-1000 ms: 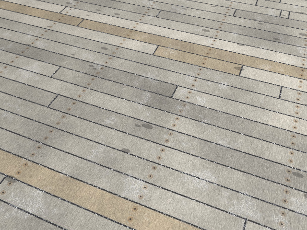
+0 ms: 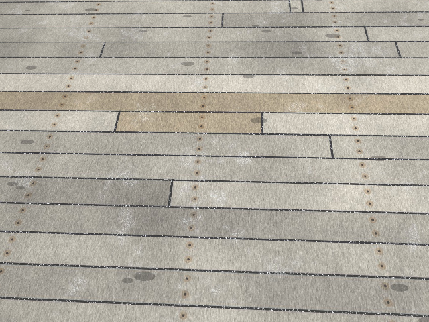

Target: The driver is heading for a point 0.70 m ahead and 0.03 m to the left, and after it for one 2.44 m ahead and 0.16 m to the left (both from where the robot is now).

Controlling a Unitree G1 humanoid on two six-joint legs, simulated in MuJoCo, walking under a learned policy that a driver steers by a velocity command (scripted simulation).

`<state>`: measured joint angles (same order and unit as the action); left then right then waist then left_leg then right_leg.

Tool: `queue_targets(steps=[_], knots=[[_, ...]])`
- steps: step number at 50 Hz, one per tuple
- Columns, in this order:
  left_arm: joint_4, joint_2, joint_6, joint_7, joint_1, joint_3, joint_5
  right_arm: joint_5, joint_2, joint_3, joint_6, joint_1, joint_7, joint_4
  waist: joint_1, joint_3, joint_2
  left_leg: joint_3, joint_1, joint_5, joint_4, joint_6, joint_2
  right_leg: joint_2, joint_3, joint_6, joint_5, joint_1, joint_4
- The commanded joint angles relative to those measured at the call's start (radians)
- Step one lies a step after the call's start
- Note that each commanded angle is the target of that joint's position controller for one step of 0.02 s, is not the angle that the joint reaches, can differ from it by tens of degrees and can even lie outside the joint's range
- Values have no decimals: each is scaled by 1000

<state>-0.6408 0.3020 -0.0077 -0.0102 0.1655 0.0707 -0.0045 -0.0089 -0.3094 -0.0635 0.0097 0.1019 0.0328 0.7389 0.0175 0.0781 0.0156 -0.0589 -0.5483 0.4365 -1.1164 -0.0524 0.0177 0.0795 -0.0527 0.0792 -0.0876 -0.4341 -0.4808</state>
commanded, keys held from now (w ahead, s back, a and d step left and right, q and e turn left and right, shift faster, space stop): e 0.24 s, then no key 0.42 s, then w+q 0.34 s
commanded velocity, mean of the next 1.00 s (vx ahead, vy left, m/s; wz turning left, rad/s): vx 0.10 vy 0.00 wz -0.18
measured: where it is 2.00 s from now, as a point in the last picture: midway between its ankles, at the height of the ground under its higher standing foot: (208, 273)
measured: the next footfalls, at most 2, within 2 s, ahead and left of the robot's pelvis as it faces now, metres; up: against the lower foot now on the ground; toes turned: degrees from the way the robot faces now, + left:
left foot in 0.28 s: +0.13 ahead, +0.16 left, +0.00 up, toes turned -15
right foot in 0.62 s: +0.03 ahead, -0.09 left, +0.00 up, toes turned -11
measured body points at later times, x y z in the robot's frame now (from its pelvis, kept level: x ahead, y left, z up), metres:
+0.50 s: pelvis +0.05 +0.05 +0.01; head +0.08 +0.07 +0.46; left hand +0.27 +0.29 -0.10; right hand +0.10 -0.24 -0.09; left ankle +0.09 +0.17 -0.73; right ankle +0.00 -0.09 -0.67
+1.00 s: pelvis +0.11 +0.06 +0.00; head +0.13 +0.08 +0.45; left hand +0.21 +0.34 -0.13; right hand +0.20 -0.24 -0.09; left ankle +0.18 +0.16 -0.72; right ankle -0.01 -0.09 -0.73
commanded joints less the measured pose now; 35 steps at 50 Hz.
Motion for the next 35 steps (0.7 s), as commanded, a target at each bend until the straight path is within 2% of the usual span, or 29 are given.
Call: queue_targets(steps=[1,3,6,10,12,13,14,15,16,17,18,19,20,23,25,27,28,29,30,31,32,33,34,35], knots=[[81,166,7,25,-21,49,-1,-4,-79,-23,-4,97,12,-31,-39,-225,-108,-24,25,-60,102,-19,-5,-235,-296,172,161,159,160],[82,172,-2,37,-18,52,6,-3,-70,-19,-7,70,12,-36,-28,-232,-113,-38,33,-101,175,-30,-11,-223,-315,160,52,157,158],[89,170,-16,44,-26,53,7,4,-71,-18,-6,35,6,-47,-13,-206,-144,-47,67,-135,277,-34,-26,-200,-356,139,-129,127,169],[91,163,-29,38,-11,54,8,12,-80,-21,14,24,-8,-56,3,-194,-177,-48,131,-106,426,-14,-47,-201,-436,128,-119,163,137],[96,157,-37,39,-26,52,18,15,-81,-27,25,65,-18,-46,-24,-191,-181,-31,219,-165,592,12,-54,-181,-457,104,-73,166,95],[94,143,-41,42,-23,46,24,11,-92,-33,28,105,-21,-33,-44,-193,-167,-27,303,-253,709,33,-24,-153,-430,70,-87,142,54],[91,96,-42,42,24,32,20,-9,-154,-47,26,122,-19,-37,-23,-210,-39,-167,404,-285,780,95,149,-82,-339,12,-256,56,-89],[121,87,-33,41,21,32,24,-38,-234,-62,14,90,-17,-36,21,-136,261,-406,390,-423,838,247,314,89,-113,-49,-471,-135,-266],[107,166,-18,40,27,53,0,-47,-175,-51,17,63,-16,-64,-7,-144,238,-484,342,-478,840,335,384,45,-130,-95,-533,-138,-510],[79,191,-18,36,49,67,8,-32,-134,-38,18,21,-10,-79,10,-140,159,-394,336,-499,813,314,338,35,-143,-109,-477,-133,-615],[49,172,-27,39,70,65,11,-15,-110,-31,17,-12,-9,-83,22,-126,112,-296,342,-495,788,267,269,30,-133,-128,-429,-131,-659],[40,146,-35,44,74,59,7,2,-96,-26,16,-14,-8,-81,15,-120,106,-256,369,-506,774,246,241,28,-133,-143,-390,-153,-694],[36,113,-40,43,71,48,9,7,-85,-18,13,-4,-7,-75,9,-116,103,-219,373,-559,767,247,223,28,-127,-156,-373,-146,-704],[53,58,-39,41,14,23,17,0,-72,-13,2,25,-8,-60,-17,-132,144,-139,428,-591,754,245,178,-9,-64,-177,-342,-84,-502],[62,29,-37,35,-18,6,11,1,-90,-16,-6,33,-9,-52,-38,-148,188,-121,425,-589,746,245,173,-52,-10,-180,-359,31,-308],[56,50,-35,31,-21,9,19,7,-121,-23,-14,69,-13,-38,-57,-148,208,-147,429,-599,733,257,189,-52,28,-173,-327,106,-160],[40,55,-33,29,4,12,20,14,-123,-21,-16,66,-14,-34,-42,-144,197,-147,419,-599,718,250,185,-50,40,-160,-243,158,-45],[20,53,-32,27,34,12,16,24,-113,-16,-14,69,-16,-27,-22,-133,178,-140,394,-593,705,230,174,-45,50,-138,-117,230,108],[17,74,-31,29,35,13,8,26,-100,-10,-5,108,-18,-11,-28,-133,147,-138,349,-554,705,187,164,-70,7,-109,-15,315,175],[24,122,-31,37,47,18,-1,5,-81,0,11,123,-25,-11,-41,-173,53,-101,282,-464,666,125,133,-162,-87,-75,173,424,133],[12,165,-34,39,21,27,-12,-13,-38,11,29,150,-34,-14,-95,-184,-135,2,265,-291,662,60,42,-215,-134,-9,202,386,58],[18,86,-29,28,-3,11,-13,-24,-51,14,32,93,-33,-8,-53,-180,-130,20,332,-243,665,18,34,-207,-132,19,80,304,68],[2,40,-24,23,13,-3,-21,-19,-54,15,30,65,-36,2,-33,-173,-107,34,329,-222,656,7,16,-173,-105,0,-109,302,89],[-8,68,-21,25,31,5,-24,-4,-50,15,23,44,-33,8,-11,-140,-115,63,289,-152,610,14,-13,-152,-98,-11,-284,288,112]])
Keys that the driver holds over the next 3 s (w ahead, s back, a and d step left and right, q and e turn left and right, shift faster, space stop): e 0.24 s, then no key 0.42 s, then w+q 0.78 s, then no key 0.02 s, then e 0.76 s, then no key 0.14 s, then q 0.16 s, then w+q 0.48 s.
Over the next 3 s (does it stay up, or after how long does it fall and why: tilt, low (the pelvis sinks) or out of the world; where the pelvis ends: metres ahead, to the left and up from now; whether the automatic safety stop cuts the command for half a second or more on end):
stays up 0.65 0.13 -0.01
